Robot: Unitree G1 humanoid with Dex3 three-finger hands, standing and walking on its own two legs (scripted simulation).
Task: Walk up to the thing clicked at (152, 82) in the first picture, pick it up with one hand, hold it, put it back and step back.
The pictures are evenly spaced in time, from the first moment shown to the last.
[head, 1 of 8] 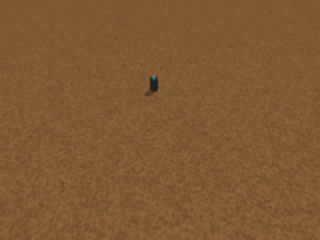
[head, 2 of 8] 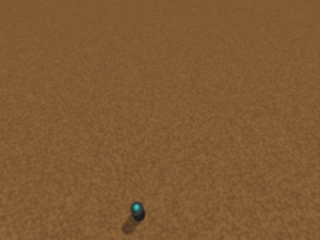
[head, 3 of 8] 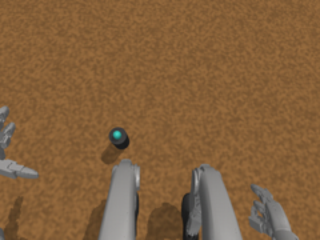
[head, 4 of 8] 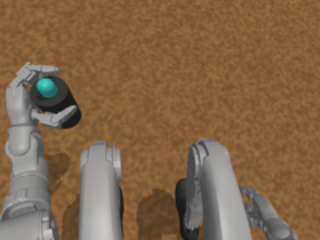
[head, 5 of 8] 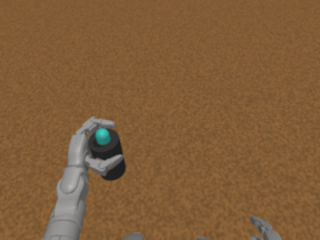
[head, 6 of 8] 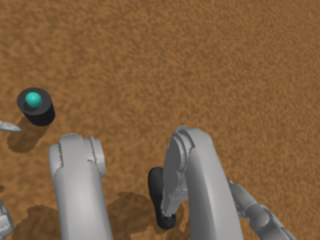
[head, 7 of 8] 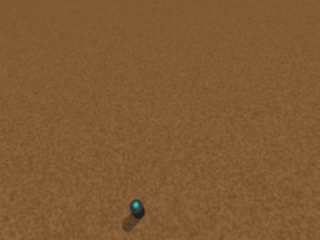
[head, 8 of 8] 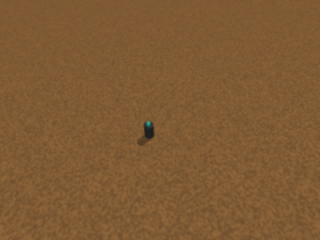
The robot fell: no
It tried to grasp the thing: yes
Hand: left
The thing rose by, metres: 0.69
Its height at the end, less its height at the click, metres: +0.00
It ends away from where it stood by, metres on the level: 0.01
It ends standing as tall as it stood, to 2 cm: yes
